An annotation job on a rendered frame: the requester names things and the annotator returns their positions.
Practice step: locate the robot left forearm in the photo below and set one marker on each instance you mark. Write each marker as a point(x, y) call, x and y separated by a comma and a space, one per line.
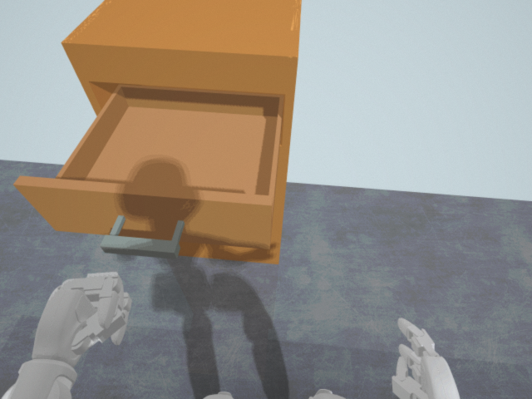
point(43, 379)

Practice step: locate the handle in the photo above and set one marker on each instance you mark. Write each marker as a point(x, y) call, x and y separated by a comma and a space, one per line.
point(158, 248)

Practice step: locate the cabinet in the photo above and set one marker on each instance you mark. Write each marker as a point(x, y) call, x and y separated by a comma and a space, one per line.
point(246, 46)

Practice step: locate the robot left hand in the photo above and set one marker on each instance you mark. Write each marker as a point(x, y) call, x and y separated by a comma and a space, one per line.
point(97, 301)

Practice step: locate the drawer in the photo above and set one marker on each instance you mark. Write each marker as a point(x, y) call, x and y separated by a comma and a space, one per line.
point(157, 155)

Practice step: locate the robot right hand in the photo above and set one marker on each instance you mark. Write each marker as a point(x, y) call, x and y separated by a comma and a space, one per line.
point(433, 377)

